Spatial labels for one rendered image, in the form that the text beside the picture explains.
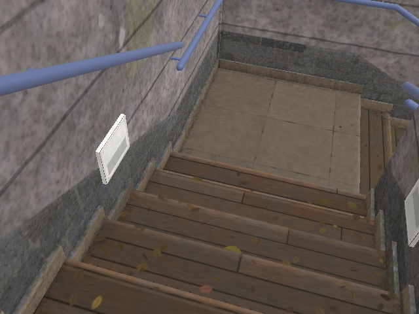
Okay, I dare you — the stairs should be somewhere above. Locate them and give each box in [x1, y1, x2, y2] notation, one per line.
[359, 108, 406, 197]
[33, 151, 401, 314]

